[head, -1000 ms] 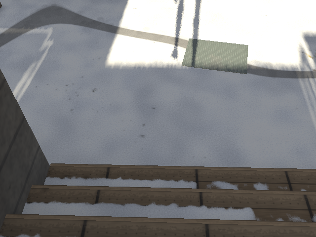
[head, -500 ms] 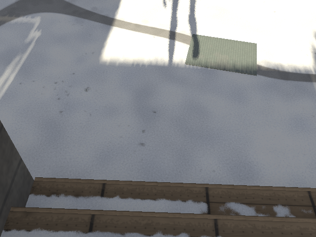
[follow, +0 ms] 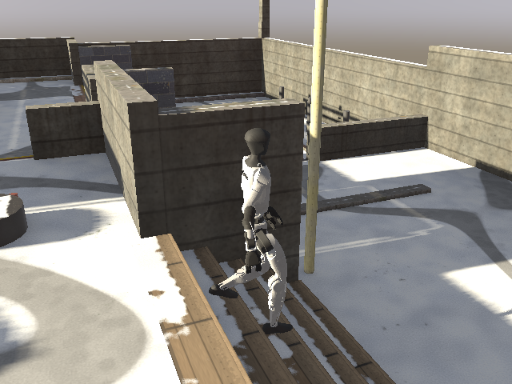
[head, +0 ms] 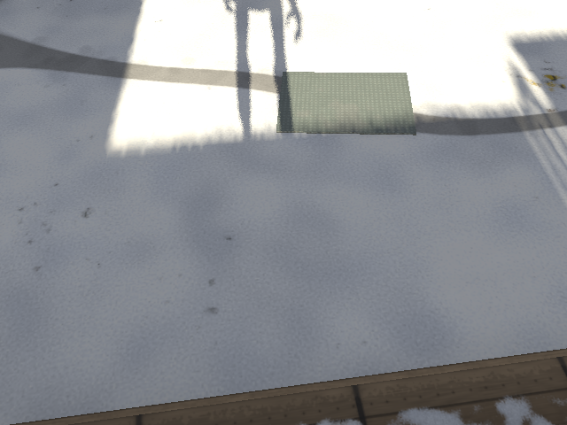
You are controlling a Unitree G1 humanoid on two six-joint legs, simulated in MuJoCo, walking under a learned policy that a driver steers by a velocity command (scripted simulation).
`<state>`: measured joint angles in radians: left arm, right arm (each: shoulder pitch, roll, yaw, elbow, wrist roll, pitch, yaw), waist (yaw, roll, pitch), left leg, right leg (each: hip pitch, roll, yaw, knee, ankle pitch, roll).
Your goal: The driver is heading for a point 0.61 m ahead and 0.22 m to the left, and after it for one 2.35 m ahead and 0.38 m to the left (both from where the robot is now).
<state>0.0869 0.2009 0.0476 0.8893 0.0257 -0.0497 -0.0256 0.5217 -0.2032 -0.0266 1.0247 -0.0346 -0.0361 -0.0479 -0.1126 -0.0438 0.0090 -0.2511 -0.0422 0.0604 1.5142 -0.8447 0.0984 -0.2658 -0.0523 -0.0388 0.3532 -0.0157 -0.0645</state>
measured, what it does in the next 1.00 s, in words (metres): goes down, turning left: left foot 0.17 m lower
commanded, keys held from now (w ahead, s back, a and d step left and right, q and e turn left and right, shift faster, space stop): w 0.16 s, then w+q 0.40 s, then q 0.44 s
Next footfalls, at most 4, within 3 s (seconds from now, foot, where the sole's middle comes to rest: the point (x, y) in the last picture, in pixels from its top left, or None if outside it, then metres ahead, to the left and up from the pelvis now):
0.50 left None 0.39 0.13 -0.96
1.06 right None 0.65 0.04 -1.13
1.80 left None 0.60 0.36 -1.13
2.44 right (209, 367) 0.96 0.23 -1.29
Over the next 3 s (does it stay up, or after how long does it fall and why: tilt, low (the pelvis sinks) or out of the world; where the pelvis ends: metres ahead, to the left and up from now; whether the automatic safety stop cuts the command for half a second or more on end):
stays up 0.91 0.33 -0.54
